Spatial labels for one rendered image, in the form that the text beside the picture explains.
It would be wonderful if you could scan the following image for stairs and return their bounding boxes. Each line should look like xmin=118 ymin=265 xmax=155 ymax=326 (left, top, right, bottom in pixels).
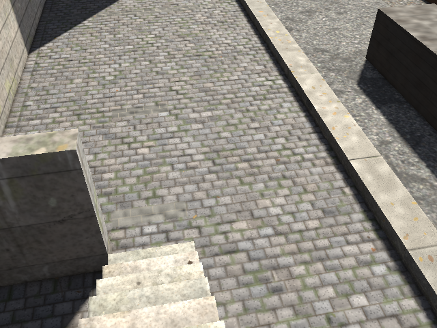
xmin=78 ymin=241 xmax=225 ymax=328

